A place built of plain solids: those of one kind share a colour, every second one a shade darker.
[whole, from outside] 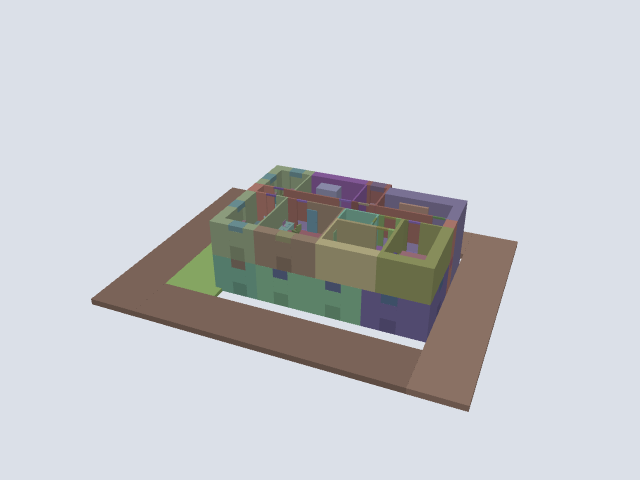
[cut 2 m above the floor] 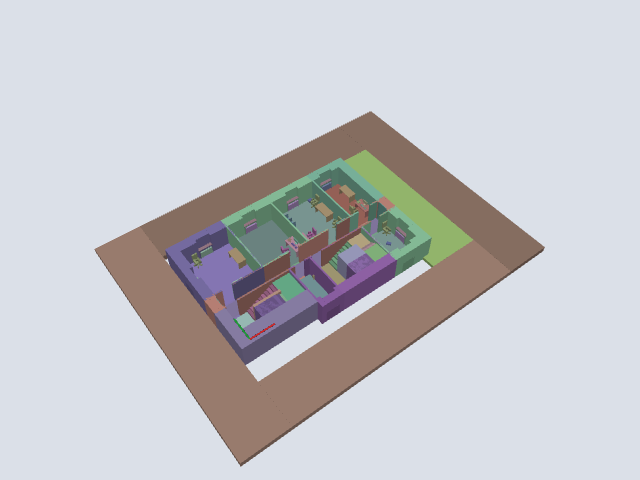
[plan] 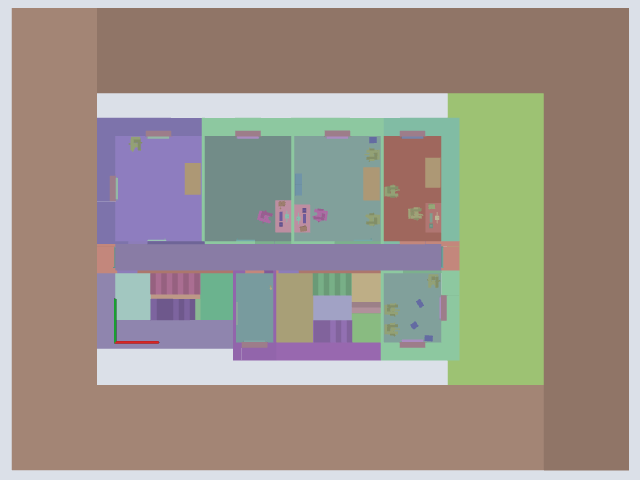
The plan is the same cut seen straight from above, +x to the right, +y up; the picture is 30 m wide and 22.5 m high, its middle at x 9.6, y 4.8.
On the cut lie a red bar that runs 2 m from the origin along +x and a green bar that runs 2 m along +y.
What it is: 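A small local radio station; a reception, a studio behind a window from its control room, a newsroom, offices and a record library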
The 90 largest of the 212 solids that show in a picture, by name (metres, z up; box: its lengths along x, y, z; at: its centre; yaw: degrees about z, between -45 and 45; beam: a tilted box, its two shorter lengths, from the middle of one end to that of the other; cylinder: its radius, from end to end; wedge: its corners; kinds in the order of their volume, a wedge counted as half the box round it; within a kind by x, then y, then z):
{
 "ground_garden_1": {"box": [4.0, 21.68, 0.5], "at": [-2.85, 4.84, -0.27]},
 "ground_garden_2": {"box": [20.94, 4.0, 0.5], "at": [9.62, -4.0, -0.27]},
 "ground_garden_3": {"box": [20.94, 4.0, 0.5], "at": [9.62, 13.68, -0.27]},
 "ground_garden_4": {"box": [4.0, 21.68, 0.5], "at": [22.09, 4.84, -0.27]},
 "wall_Sahall_1": {"box": [0.85, 3.68, 6.11], "at": [-0.42, 1.54, 2.81]},
 "wall_Sahall_2": {"box": [6.51, 1.35, 6.11], "at": [2.41, 0.37, 2.81]},
 "wall_Sahall_3": {"box": [0.14, 3.68, 6.11], "at": [5.59, 1.54, 2.81]},
 "wall_office_1": {"box": [0.14, 5.92, 3.21], "at": [4.13, 7.57, 1.36]},
 "wall_office_2": {"box": [1.57, 0.85, 3.21], "at": [4.84, 10.1, 1.36]},
 "wall_office_3": {"box": [1.57, 0.85, 3.21], "at": [7.61, 10.1, 1.36]},
 "wall_office_4": {"box": [0.14, 5.92, 3.21], "at": [8.32, 7.57, 1.36]},
 "wall_office_5": {"box": [1.57, 0.85, 3.21], "at": [9.04, 10.1, 1.36]},
 "wall_office_6": {"box": [1.57, 0.85, 3.21], "at": [11.8, 10.1, 1.36]},
 "wall_office_7": {"box": [0.14, 4.23, 3.21], "at": [12.52, 1.26, 1.36]},
 "wall_office_8": {"box": [0.14, 5.92, 3.21], "at": [12.52, 7.57, 1.36]},
 "wall_office_9": {"box": [0.89, 0.85, 3.21], "at": [12.89, -0.42, 1.36]},
 "wall_office_10": {"box": [1.6, 0.85, 3.21], "at": [15.34, -0.42, 1.36]},
 "wall_office_11": {"box": [0.85, 1.87, 3.21], "at": [15.71, 0.08, 1.36]},
 "wall_office_12": {"box": [0.85, 1.16, 3.21], "at": [15.71, 2.8, 1.36]},
 "wall_front_1": {"box": [0.14, 5.92, 2.9], "at": [12.52, 7.57, 4.41]},
 "wall_front_2": {"box": [0.89, 0.85, 2.9], "at": [12.89, -0.42, 4.41]},
 "wall_front_3": {"box": [0.89, 0.85, 2.9], "at": [12.89, 10.1, 4.41]},
 "wall_front_4": {"box": [1.6, 0.85, 2.9], "at": [15.34, -0.42, 4.41]},
 "wall_front_5": {"box": [1.6, 0.85, 2.9], "at": [15.34, 10.1, 4.41]},
 "wall_front_6": {"box": [0.85, 1.87, 2.9], "at": [15.71, 0.08, 4.41]},
 "wall_front_7": {"box": [0.85, 1.16, 2.9], "at": [15.71, 2.8, 4.41]},
 "wall_front_8": {"box": [0.85, 2.01, 2.9], "at": [15.71, 5.61, 4.41]},
 "wall_front_9": {"box": [0.85, 2.72, 2.9], "at": [15.71, 9.17, 4.41]},
 "wall_Sbhall_1": {"box": [0.14, 4.23, 6.11], "at": [7.48, 1.26, 2.81]},
 "wall_Sbhall_2": {"box": [5.18, 0.85, 6.11], "at": [10.0, -0.42, 2.81]},
 "wall_control_1": {"box": [0.85, 5.92, 2.9], "at": [-0.42, 7.57, 4.41]},
 "wall_control_2": {"box": [3.93, 0.85, 2.9], "at": [1.11, 10.1, 4.41]},
 "wall_control_3": {"box": [0.25, 5.92, 2.9], "at": [2.96, 7.57, 4.41]},
 "wall_reception_1": {"box": [0.14, 5.92, 3.21], "at": [12.52, 7.57, 1.36]},
 "wall_reception_2": {"box": [0.89, 0.85, 3.21], "at": [12.89, 10.1, 1.36]},
 "wall_reception_3": {"box": [1.6, 0.85, 3.21], "at": [15.34, 10.1, 1.36]},
 "wall_reception_4": {"box": [0.85, 5.92, 3.21], "at": [15.71, 7.57, 1.36]},
 "flightbSa_1": {"box": [0.81, 1.01, 3.22], "at": [2.06, 1.54, 1.09]},
 "flightbSa_2": {"box": [1.07, 1.01, 3.06], "at": [2.19, 1.54, 1.01]},
 "flightbSa_3": {"box": [1.33, 1.01, 2.89], "at": [2.32, 1.54, 0.92]},
 "flightbSa_4": {"box": [1.58, 1.01, 2.71], "at": [2.45, 1.54, 0.84]},
 "flightbSa_5": {"box": [1.84, 1.01, 2.55], "at": [2.58, 1.54, 0.75]},
 "flightbSa_6": {"box": [2.1, 1.01, 2.38], "at": [2.71, 1.54, 0.67]},
 "wall_green_1": {"box": [0.85, 2.01, 3.21], "at": [-0.42, 5.61, 1.36]},
 "wall_green_2": {"box": [0.85, 2.72, 3.21], "at": [-0.42, 9.17, 1.36]},
 "wall_green_3": {"box": [2.28, 0.85, 3.21], "at": [0.29, 10.1, 1.36]},
 "wall_green_4": {"box": [1.57, 0.85, 3.21], "at": [3.41, 10.1, 1.36]},
 "wall_corr_1": {"box": [0.81, 1.0, 2.15], "at": [-0.45, 3.99, 1.07]},
 "wall_corr_2": {"box": [0.85, 1.51, 2.9], "at": [-0.42, 3.99, 4.41]},
 "wall_corr_3": {"box": [5.04, 0.14, 3.21], "at": [3.57, 3.31, 1.36]},
 "wall_corr_4": {"box": [5.04, 0.14, 2.9], "at": [3.57, 3.31, 4.41]},
 "wall_corr_5": {"box": [5.04, 0.14, 3.21], "at": [4.03, 4.68, 1.36]},
 "wall_corr_6": {"box": [4.89, 0.14, 3.21], "at": [11.05, 3.31, 1.36]},
 "wall_corr_7": {"box": [4.89, 0.14, 2.9], "at": [11.05, 3.31, 4.41]},
 "wall_corr_8": {"box": [0.85, 1.51, 2.9], "at": [15.71, 3.99, 4.41]},
 "wall_corr_9": {"box": [0.81, 1.0, 2.15], "at": [15.74, 3.99, 1.07]},
 "flightcSb_1": {"box": [0.81, 1.06, 3.22], "at": [9.68, 0.52, 1.09]},
 "flightcSb_2": {"box": [1.07, 1.06, 3.04], "at": [9.81, 0.52, 1.0]},
 "flightcSb_3": {"box": [1.33, 1.06, 2.88], "at": [9.93, 0.52, 0.92]},
 "flightcSb_4": {"box": [1.58, 1.06, 2.71], "at": [10.06, 0.52, 0.84]},
 "flightcSb_5": {"box": [1.84, 1.06, 2.55], "at": [10.19, 0.52, 0.75]},
 "ground_street_1": {"box": [4.5, 13.68, 0.3], "at": [17.84, 4.84, -0.17]},
 "wall_studio_1": {"box": [4.76, 0.85, 2.9], "at": [5.21, 10.1, 4.41]},
 "wall_studio_2": {"box": [3.19, 0.25, 2.9], "at": [6.0, 6.52, 4.41]},
 "wall_pierSb_1": {"box": [1.81, 1.16, 5.96], "at": [10.19, 1.62, 2.88]},
 "floor_office_1": {"box": [4.06, 4.93, 0.25], "at": [6.22, 7.21, -0.13]},
 "floor_office_2": {"box": [4.06, 4.93, 0.25], "at": [10.42, 7.21, -0.13]},
 "floor_office_3": {"box": [2.7, 3.24, 0.25], "at": [13.94, 1.62, -0.13]},
 "wall_newsroom_1": {"box": [0.14, 5.92, 2.9], "at": [7.63, 7.57, 4.41]},
 "wall_newsroom_2": {"box": [1.91, 0.85, 2.9], "at": [8.52, 10.1, 4.41]},
 "wall_newsroom_3": {"box": [1.91, 0.85, 2.9], "at": [11.63, 10.1, 4.41]},
 "floor_corr_1": {"box": [15.29, 1.23, 0.25], "at": [7.64, 3.99, -0.13]},
 "floor_corr_2": {"box": [15.29, 1.23, 0.25], "at": [7.64, 3.99, 3.09]},
 "flightaSa_1": {"box": [2.1, 1.01, 0.86], "at": [2.95, 2.74, -0.09]},
 "flightaSa_2": {"box": [1.84, 1.01, 1.03], "at": [3.08, 2.74, -0.01]},
 "flightaSa_3": {"box": [1.58, 1.01, 1.2], "at": [3.21, 2.74, 0.08]},
 "flightaSa_4": {"box": [1.33, 1.01, 1.37], "at": [3.34, 2.74, 0.16]},
 "floor_halfSa_1": {"box": [1.53, 2.19, 2.21], "at": [4.76, 2.14, 0.58]},
 "floor_newsroom_1": {"box": [4.75, 4.93, 0.25], "at": [10.07, 7.21, 3.09]},
 "floor_green_1": {"box": [4.06, 4.93, 0.25], "at": [2.03, 7.21, -0.13]},
 "floor_qeSb_1": {"box": [1.36, 1.36, 2.38], "at": [11.77, 0.68, 0.67]},
 "wall_kitchen_1": {"box": [0.14, 4.23, 3.21], "at": [5.59, 1.26, 1.36]},
 "wall_kitchen_2": {"box": [0.14, 4.23, 3.21], "at": [7.48, 1.26, 1.36]},
 "floor_control_1": {"box": [2.83, 4.93, 0.25], "at": [1.42, 7.21, 3.09]},
 "floor_1": {"box": [1.36, 1.36, 1.87], "at": [11.77, 2.56, 0.42]},
 "floor_reception_1": {"box": [2.7, 4.93, 0.25], "at": [13.94, 7.21, -0.13]},
 "floor_footSb_1": {"box": [1.73, 3.24, 0.52], "at": [8.42, 1.62, -0.26]},
 "wall_spineSa_1": {"box": [2.32, 0.21, 5.96], "at": [2.83, 2.14, 2.88]},
 "floor_footSa_1": {"box": [1.67, 2.19, 0.52], "at": [0.83, 2.14, -0.26]},
 "wall_wc_1": {"box": [0.14, 4.23, 2.9], "at": [5.59, 1.26, 4.41]}
}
